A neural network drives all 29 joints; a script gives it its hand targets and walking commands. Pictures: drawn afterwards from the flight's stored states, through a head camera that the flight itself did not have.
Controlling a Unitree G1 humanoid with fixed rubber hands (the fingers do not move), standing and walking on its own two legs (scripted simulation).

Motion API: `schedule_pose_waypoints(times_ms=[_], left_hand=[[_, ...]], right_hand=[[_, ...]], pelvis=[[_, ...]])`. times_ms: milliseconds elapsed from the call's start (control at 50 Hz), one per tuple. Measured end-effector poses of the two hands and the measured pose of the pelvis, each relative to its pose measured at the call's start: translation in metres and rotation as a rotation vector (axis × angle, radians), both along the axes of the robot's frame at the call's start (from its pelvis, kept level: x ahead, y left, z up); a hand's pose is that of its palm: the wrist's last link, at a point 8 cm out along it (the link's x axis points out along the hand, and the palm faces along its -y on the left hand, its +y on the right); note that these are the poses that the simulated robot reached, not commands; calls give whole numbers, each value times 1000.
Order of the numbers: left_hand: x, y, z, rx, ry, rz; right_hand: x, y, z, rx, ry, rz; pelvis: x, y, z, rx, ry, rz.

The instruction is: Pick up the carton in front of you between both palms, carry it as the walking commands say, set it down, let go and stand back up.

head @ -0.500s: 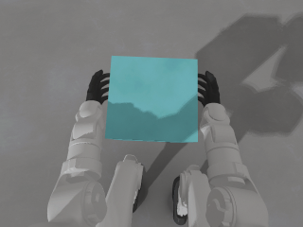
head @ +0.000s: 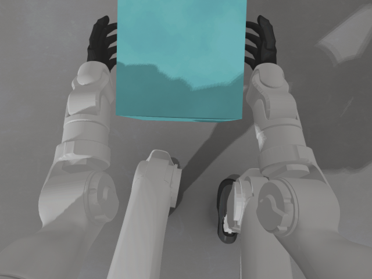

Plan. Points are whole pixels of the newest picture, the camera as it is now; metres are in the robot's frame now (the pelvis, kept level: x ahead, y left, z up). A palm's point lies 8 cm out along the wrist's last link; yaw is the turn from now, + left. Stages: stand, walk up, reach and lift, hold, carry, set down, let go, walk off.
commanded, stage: set down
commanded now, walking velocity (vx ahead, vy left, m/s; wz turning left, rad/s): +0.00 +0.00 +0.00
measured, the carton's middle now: (181, 74) +0.49 +0.11 -0.20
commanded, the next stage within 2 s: none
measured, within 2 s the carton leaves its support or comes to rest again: rests again in 0.76 s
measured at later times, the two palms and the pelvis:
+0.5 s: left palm (114, 66) +0.48 +0.27 -0.22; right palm (246, 69) +0.53 -0.03 -0.22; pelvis +0.00 +0.01 -0.07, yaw -1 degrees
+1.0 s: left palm (120, 72) +0.48 +0.26 -0.24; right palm (249, 73) +0.53 -0.04 -0.24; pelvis -0.01 +0.00 -0.08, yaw -1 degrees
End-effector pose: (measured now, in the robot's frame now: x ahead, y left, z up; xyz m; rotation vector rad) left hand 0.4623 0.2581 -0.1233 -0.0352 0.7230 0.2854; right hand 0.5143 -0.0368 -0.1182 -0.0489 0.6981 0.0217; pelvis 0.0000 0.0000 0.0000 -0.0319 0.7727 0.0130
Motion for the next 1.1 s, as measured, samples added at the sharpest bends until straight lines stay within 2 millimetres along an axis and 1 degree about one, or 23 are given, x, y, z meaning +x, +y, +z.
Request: schedule_pose_waypoints(times_ms=[220, 300, 340, 400, 500, 640, 800, 920, 1100], left_hand=[[14, 5, -72, 7, 26, -19], [18, 9, -92, 6, 18, -17], [19, 10, -97, 5, 17, -15], [21, 11, -97, -2, 14, -12], [21, 10, -96, -3, 33, -25], [16, 5, -104, 2, 60, -52], [16, -2, -117, -2, 69, -60], [14, 1, -121, -8, 73, -56], [15, 2, -121, -15, 74, -71]], right_hand=[[10, 4, -75, -9, 23, 2], [14, 8, -94, -7, 15, 3], [17, 10, -97, -6, 14, 4], [20, 10, -95, -6, 13, 2], [17, 8, -97, -12, 31, 2], [10, 1, -109, -14, 55, 7], [14, -6, -120, -22, 63, 26], [16, -4, -121, -14, 65, 46], [18, -6, -121, -5, 67, 73]], pelvis=[[-4, 4, -43, -2, -24, -9], [-4, 5, -58, -4, -47, -6], [-4, 7, -62, -5, -67, -10], [-2, 8, -67, -5, -79, -8], [-1, 9, -71, -6, -82, -4], [-5, 8, -74, 1, -93, -13], [-8, 4, -79, 18, -117, -27], [-7, 0, -80, 24, -123, -31], [-8, -1, -80, 27, -129, -31]])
